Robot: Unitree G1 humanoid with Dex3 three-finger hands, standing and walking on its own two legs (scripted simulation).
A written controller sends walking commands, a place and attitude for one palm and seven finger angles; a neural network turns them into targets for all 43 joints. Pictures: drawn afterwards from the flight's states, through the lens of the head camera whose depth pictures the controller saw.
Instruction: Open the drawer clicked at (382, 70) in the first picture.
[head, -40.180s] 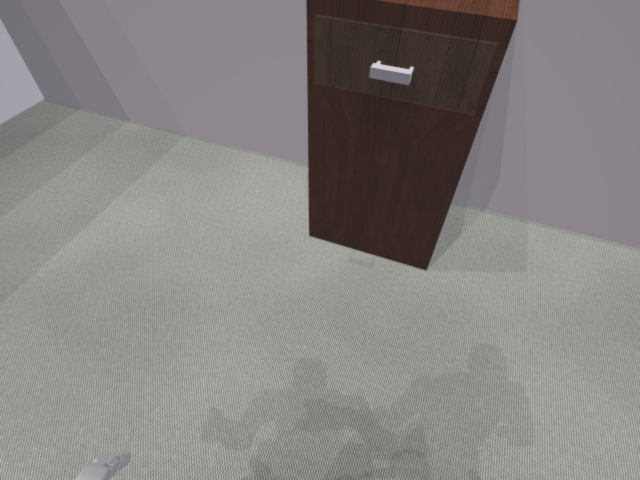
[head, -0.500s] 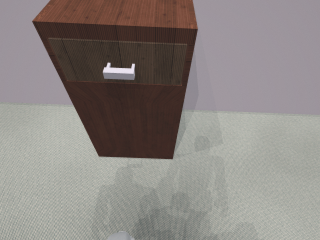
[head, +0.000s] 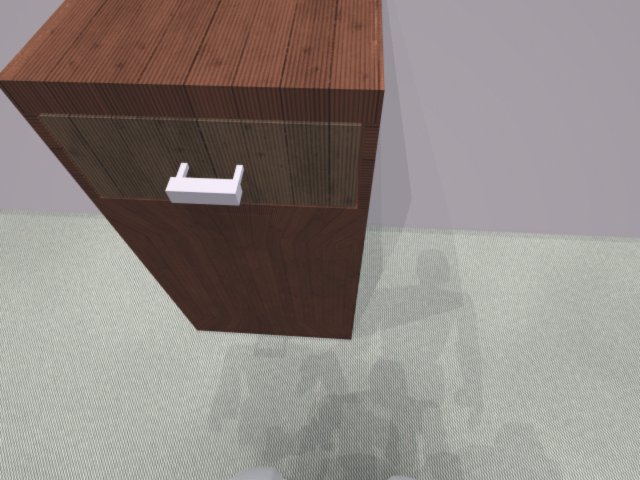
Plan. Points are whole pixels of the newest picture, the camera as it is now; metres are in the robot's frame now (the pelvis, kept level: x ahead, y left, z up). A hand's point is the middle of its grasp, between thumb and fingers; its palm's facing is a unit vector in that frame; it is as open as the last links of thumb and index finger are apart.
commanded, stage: come to a stop and stand still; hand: left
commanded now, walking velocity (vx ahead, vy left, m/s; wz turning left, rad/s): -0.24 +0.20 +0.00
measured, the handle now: (208, 180) +0.52 +0.21 +0.02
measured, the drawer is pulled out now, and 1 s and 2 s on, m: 0.00 0.00 0.00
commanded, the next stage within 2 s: look again from close up in 1.84 s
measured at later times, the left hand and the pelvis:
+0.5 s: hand out of the picture +0.03 +0.25 -0.17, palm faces -0.02 -0.97 -0.23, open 7.4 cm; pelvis -0.02 +0.04 +0.01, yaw -3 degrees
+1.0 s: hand out of the picture +0.00 +0.16 -0.17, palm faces -0.05 -0.98 -0.21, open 7.3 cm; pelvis -0.03 -0.01 +0.01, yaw -2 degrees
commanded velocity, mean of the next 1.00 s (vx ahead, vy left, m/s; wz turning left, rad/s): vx -0.02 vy -0.03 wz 0.00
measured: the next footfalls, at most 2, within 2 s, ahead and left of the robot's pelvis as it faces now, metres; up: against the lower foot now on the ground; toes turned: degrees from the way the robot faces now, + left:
left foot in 0.20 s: +0.06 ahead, +0.14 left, +0.00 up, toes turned -5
right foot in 0.60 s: -0.04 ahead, -0.10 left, +0.00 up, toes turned -4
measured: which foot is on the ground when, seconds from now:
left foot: up 0.00-0.18, down 0.20-1.00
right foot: down 0.00-0.20, up 0.22-0.58, down 0.60-1.00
